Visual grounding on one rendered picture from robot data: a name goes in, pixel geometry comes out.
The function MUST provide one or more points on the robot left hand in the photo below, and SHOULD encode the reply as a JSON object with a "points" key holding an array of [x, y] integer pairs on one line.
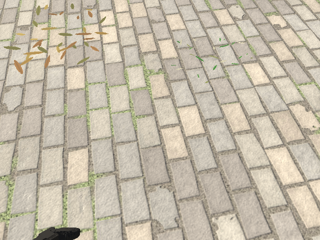
{"points": [[63, 233]]}

